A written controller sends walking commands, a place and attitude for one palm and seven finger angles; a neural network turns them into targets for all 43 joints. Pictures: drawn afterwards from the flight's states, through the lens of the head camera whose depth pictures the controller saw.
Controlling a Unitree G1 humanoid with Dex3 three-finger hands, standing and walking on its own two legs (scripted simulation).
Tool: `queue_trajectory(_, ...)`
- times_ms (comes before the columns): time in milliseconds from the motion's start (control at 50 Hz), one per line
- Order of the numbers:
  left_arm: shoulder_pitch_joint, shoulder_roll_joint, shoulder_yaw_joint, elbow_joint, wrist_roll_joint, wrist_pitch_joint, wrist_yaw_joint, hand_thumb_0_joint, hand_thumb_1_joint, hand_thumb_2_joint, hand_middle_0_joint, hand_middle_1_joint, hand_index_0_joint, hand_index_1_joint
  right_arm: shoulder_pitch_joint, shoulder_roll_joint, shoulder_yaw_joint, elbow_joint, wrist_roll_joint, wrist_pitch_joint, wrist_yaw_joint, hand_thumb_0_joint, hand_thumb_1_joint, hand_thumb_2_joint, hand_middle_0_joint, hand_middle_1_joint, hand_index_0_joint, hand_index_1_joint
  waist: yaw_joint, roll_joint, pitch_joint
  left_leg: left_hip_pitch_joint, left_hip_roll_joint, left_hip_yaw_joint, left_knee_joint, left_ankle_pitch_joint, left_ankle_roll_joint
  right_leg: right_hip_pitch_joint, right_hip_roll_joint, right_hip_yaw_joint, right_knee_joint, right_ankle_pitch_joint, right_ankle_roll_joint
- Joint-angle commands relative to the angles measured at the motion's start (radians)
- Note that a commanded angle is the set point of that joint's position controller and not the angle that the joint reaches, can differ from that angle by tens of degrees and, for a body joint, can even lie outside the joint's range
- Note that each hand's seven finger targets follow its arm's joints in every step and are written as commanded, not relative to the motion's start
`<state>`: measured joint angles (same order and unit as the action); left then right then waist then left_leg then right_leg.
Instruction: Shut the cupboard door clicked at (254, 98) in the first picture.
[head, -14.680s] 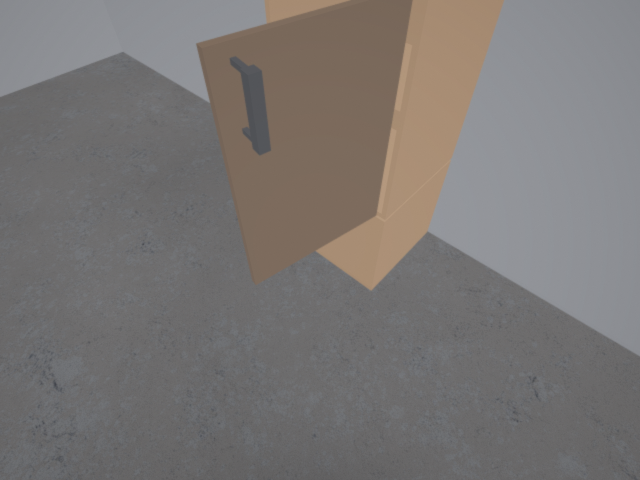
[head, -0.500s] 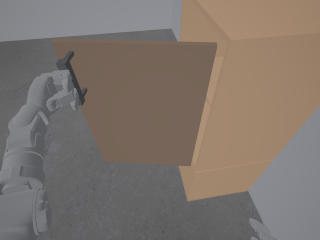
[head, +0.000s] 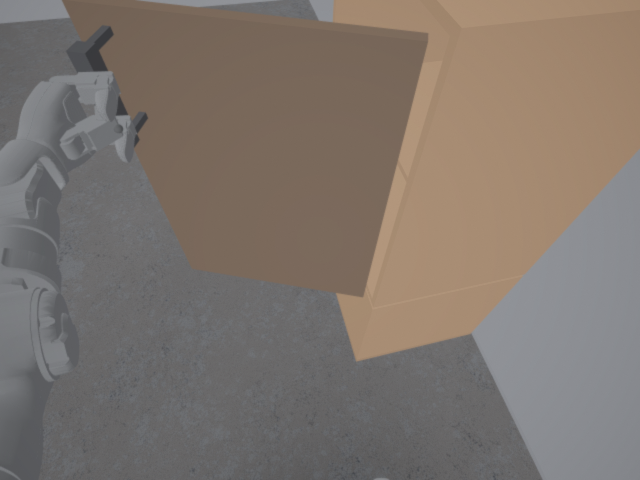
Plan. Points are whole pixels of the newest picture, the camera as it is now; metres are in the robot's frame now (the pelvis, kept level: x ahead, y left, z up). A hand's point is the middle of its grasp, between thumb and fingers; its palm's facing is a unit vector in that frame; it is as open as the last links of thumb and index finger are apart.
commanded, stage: push the door shut along its arc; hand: left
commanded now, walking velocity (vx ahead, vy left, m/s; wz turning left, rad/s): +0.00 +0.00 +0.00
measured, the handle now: (115, 90) +0.56 +0.24 +0.17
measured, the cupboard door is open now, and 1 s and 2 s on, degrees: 66 55 50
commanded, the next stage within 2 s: pull the fist back off the door in 1.06 s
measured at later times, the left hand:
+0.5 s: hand (156, 100) +0.53 +0.18 +0.18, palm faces -0.28 -0.96 -0.01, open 3.1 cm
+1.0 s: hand (205, 77) +0.58 +0.12 +0.18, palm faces -0.36 -0.93 +0.00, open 3.0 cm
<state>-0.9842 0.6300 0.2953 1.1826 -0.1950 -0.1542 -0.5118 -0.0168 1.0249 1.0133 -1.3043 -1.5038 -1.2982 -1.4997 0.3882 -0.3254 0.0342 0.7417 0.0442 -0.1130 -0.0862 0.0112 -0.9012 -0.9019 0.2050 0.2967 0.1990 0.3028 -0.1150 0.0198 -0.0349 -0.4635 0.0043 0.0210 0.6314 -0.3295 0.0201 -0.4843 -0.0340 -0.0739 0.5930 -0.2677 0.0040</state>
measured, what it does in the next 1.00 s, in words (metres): stands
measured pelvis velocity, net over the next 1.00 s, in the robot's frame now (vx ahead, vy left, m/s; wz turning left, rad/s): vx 0.01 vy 0.00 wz -0.05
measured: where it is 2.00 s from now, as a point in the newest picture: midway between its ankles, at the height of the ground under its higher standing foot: outside the picture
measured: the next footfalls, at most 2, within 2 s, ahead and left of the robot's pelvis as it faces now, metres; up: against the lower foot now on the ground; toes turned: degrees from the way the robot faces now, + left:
none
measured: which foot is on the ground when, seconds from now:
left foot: down 0.00-1.00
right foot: down 0.00-1.00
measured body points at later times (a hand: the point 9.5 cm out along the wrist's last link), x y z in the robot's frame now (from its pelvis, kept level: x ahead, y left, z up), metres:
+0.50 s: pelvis +0.01 +0.01 -0.01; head +0.11 +0.02 +0.43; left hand +0.54 +0.23 +0.18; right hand -0.02 -0.27 -0.12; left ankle -0.01 +0.10 -0.73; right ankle +0.01 -0.12 -0.73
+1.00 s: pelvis +0.01 +0.00 -0.02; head +0.15 +0.00 +0.41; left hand +0.59 +0.18 +0.18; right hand -0.06 -0.27 -0.12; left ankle -0.01 +0.10 -0.73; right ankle +0.01 -0.13 -0.73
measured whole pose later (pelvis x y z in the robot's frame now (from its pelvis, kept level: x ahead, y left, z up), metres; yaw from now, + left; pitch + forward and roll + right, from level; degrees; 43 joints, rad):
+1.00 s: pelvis +0.01 +0.00 -0.02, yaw -3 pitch +19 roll -2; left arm -1.40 0.77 0.29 1.45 -0.06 -0.12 -0.57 0.01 0.88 0.92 -1.30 -1.50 -1.30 -1.50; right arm 0.43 -0.31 0.05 0.73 0.02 -0.01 -0.07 0.01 -0.90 -0.90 0.21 0.30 0.20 0.30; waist -0.25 0.04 -0.04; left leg -0.71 0.05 0.04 0.79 -0.41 0.02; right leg -0.73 0.00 -0.05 0.72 -0.32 0.00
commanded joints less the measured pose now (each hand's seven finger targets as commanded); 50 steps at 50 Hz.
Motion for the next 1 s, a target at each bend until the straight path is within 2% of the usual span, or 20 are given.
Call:
queue_trajectory(0,-0.550,0.177,0.020,-0.157,-0.017,-0.050,-0.027,0.000,0.900,0.900,-1.300,-1.500,-1.300,-1.500,0.093,-0.178,-0.061,-0.074,-0.007,-0.023,-0.019,0.000,-0.900,-0.900,0.200,0.300,0.200,0.300,-0.070,0.037,-0.335,0.194,0.007,-0.064,-0.042,0.267,0.007,0.040,0.035,0.040,-0.044,0.224,-0.032)
queue_trajectory(60,-0.589,0.254,0.063,-0.166,0.009,-0.057,-0.021,0.000,0.900,0.900,-1.300,-1.500,-1.300,-1.500,0.107,-0.181,-0.063,-0.082,-0.009,-0.012,-0.014,0.000,-0.900,-0.900,0.200,0.300,0.200,0.300,-0.065,0.075,-0.387,0.188,0.007,-0.067,-0.029,0.285,0.004,0.044,0.036,0.047,-0.028,0.238,-0.031)
queue_trajectory(80,-0.604,0.237,0.047,-0.170,0.013,-0.062,-0.021,0.000,0.900,0.900,-1.300,-1.500,-1.300,-1.500,0.107,-0.175,-0.062,-0.088,-0.010,-0.013,-0.012,0.000,-0.900,-0.900,0.200,0.300,0.200,0.300,-0.070,0.104,-0.391,0.199,0.007,-0.068,-0.025,0.288,0.002,0.028,0.036,0.045,-0.026,0.234,-0.031)
queue_trajectory(120,-0.617,0.270,0.067,-0.161,0.023,-0.066,-0.017,0.000,0.900,0.900,-1.300,-1.500,-1.300,-1.500,0.121,-0.180,-0.065,-0.085,-0.011,-0.003,-0.011,0.000,-0.900,-0.900,0.200,0.300,0.200,0.300,-0.073,0.097,-0.421,0.220,0.012,-0.075,-0.011,0.331,0.001,0.021,0.043,0.043,-0.018,0.258,-0.029)
queue_trajectory(180,-0.640,0.248,0.045,-0.132,0.033,-0.063,-0.026,0.000,0.900,0.900,-1.300,-1.500,-1.300,-1.500,0.134,-0.180,-0.069,-0.081,-0.014,0.002,-0.008,0.000,-0.900,-0.900,0.200,0.300,0.200,0.300,-0.084,0.106,-0.404,0.220,0.016,-0.078,-0.003,0.325,-0.001,-0.017,0.045,0.038,-0.016,0.241,-0.030)
queue_trajectory(220,-0.660,0.248,0.044,-0.139,0.027,-0.060,-0.035,0.000,0.900,0.900,-1.300,-1.500,-1.300,-1.500,0.143,-0.184,-0.069,-0.080,-0.016,0.010,-0.009,0.000,-0.900,-0.900,0.200,0.300,0.200,0.300,-0.086,0.118,-0.445,0.252,0.018,-0.080,0.009,0.394,-0.004,-0.020,0.051,0.036,-0.007,0.280,-0.029)
queue_trajectory(320,-0.713,0.218,0.021,-0.128,0.023,-0.053,-0.047,0.000,0.900,0.900,-1.300,-1.500,-1.300,-1.500,0.156,-0.186,-0.072,-0.065,-0.021,0.022,-0.008,0.000,-0.900,-0.900,0.200,0.300,0.200,0.300,-0.101,0.127,-0.448,0.273,0.022,-0.086,0.030,0.435,-0.008,-0.064,0.059,0.028,0.002,0.289,-0.029)
queue_trajectory(380,-0.721,0.223,0.022,-0.080,0.031,-0.039,-0.049,0.000,0.900,0.900,-1.300,-1.500,-1.300,-1.500,0.164,-0.188,-0.073,-0.057,-0.023,0.028,-0.008,0.000,-0.900,-0.900,0.200,0.300,0.200,0.300,-0.115,0.090,-0.415,0.226,0.022,-0.079,0.038,0.385,-0.003,-0.080,0.059,0.028,0.003,0.271,-0.027)
queue_trajectory(420,-0.778,0.233,0.018,-0.116,0.033,-0.047,-0.047,0.000,0.900,0.900,-1.300,-1.500,-1.300,-1.500,0.173,-0.190,-0.074,-0.052,-0.025,0.032,-0.009,0.000,-0.900,-0.900,0.200,0.300,0.200,0.300,-0.115,0.139,-0.460,0.267,0.023,-0.089,0.049,0.445,-0.011,-0.095,0.062,0.024,0.017,0.288,-0.028)
queue_trajectory(480,-0.779,0.183,-0.017,-0.066,0.039,-0.036,-0.049,0.000,0.900,0.900,-1.300,-1.500,-1.300,-1.500,0.170,-0.185,-0.073,-0.045,-0.027,0.033,-0.006,0.000,-0.900,-0.900,0.200,0.300,0.200,0.300,-0.128,0.133,-0.436,0.253,0.023,-0.087,0.061,0.414,-0.008,-0.127,0.063,0.022,0.020,0.267,-0.029)
queue_trajectory(520,-0.814,0.246,0.029,-0.059,0.035,-0.034,-0.049,0.000,0.900,0.900,-1.300,-1.500,-1.300,-1.500,0.181,-0.195,-0.070,-0.043,-0.027,0.037,-0.010,0.000,-0.900,-0.900,0.200,0.300,0.200,0.300,-0.131,0.108,-0.456,0.241,0.023,-0.088,0.068,0.431,-0.006,-0.112,0.067,0.023,0.029,0.287,-0.027)
queue_trajectory(580,-0.842,0.249,0.016,-0.042,0.059,-0.035,-0.039,0.000,0.900,0.900,-1.300,-1.500,-1.300,-1.500,0.185,-0.189,-0.069,-0.044,-0.027,0.040,-0.008,0.000,-0.900,-0.900,0.200,0.300,0.200,0.300,-0.138,0.133,-0.449,0.213,0.021,-0.084,0.079,0.406,-0.005,-0.124,0.062,0.024,0.038,0.283,-0.026)
queue_trajectory(600,-0.853,0.247,0.021,-0.061,0.050,-0.041,-0.036,0.000,0.900,0.900,-1.300,-1.500,-1.300,-1.500,0.190,-0.190,-0.067,-0.047,-0.028,0.042,-0.009,0.000,-0.900,-0.900,0.200,0.300,0.200,0.300,-0.135,0.158,-0.481,0.239,0.018,-0.085,0.087,0.455,-0.008,-0.124,0.067,0.015,0.053,0.302,-0.031)
queue_trajectory(620,-0.852,0.269,0.032,-0.053,0.063,-0.039,-0.035,0.000,0.900,0.900,-1.300,-1.500,-1.300,-1.500,0.186,-0.190,-0.067,-0.051,-0.030,0.044,-0.005,0.000,-0.900,-0.900,0.200,0.300,0.200,0.300,-0.130,0.157,-0.503,0.244,0.019,-0.087,0.094,0.454,-0.009,-0.123,0.067,0.023,0.052,0.303,-0.028)
queue_trajectory(680,-0.867,0.277,0.027,0.004,0.077,-0.027,-0.035,0.000,0.900,0.900,-1.300,-1.500,-1.300,-1.500,0.193,-0.190,-0.063,-0.054,-0.030,0.050,-0.008,0.000,-0.900,-0.900,0.200,0.300,0.200,0.300,-0.149,0.096,-0.466,0.162,0.017,-0.075,0.098,0.382,0.003,-0.105,0.065,0.028,0.054,0.300,-0.022)
queue_trajectory(760,-0.879,0.361,0.067,0.007,0.108,-0.037,-0.031,0.000,0.900,0.900,-1.300,-1.500,-1.300,-1.500,0.206,-0.190,-0.059,-0.068,-0.031,0.067,-0.009,0.000,-0.900,-0.900,0.200,0.300,0.200,0.300,-0.142,0.108,-0.520,0.131,0.012,-0.063,0.118,0.410,0.004,-0.057,0.065,0.037,0.074,0.361,-0.022)
queue_trajectory(820,-0.887,0.351,0.056,0.015,0.115,-0.038,-0.036,0.000,0.900,0.900,-1.300,-1.500,-1.300,-1.500,0.212,-0.190,-0.061,-0.072,-0.031,0.079,-0.008,0.000,-0.900,-0.900,0.200,0.300,0.200,0.300,-0.145,0.121,-0.536,0.143,0.012,-0.059,0.129,0.425,0.003,-0.068,0.071,0.034,0.080,0.374,-0.021)
queue_trajectory(880,-0.918,0.319,0.026,0.044,0.112,-0.020,-0.048,0.000,0.900,0.900,-1.300,-1.500,-1.300,-1.500,0.225,-0.194,-0.065,-0.058,-0.029,0.085,-0.010,0.000,-0.900,-0.900,0.200,0.300,0.200,0.300,-0.172,0.086,-0.505,0.113,0.014,-0.052,0.129,0.386,0.011,-0.081,0.072,0.034,0.070,0.365,-0.016)
queue_trajectory(900,-0.935,0.303,0.019,0.040,0.099,-0.020,-0.050,0.000,0.900,0.900,-1.300,-1.500,-1.300,-1.500,0.226,-0.194,-0.061,-0.054,-0.028,0.085,-0.012,0.000,-0.900,-0.900,0.200,0.300,0.200,0.300,-0.172,0.124,-0.509,0.134,0.010,-0.046,0.134,0.413,0.011,-0.093,0.077,0.028,0.078,0.377,-0.021)
queue_trajectory(980,-0.972,0.285,-0.007,0.045,0.101,-0.013,-0.063,0.000,0.900,0.900,-1.300,-1.500,-1.300,-1.500,0.231,-0.194,-0.065,-0.032,-0.032,0.086,-0.009,0.000,-0.900,-0.900,0.200,0.300,0.200,0.300,-0.189,0.122,-0.519,0.122,0.014,-0.044,0.145,0.386,0.012,-0.099,0.078,0.029,0.075,0.371,-0.017)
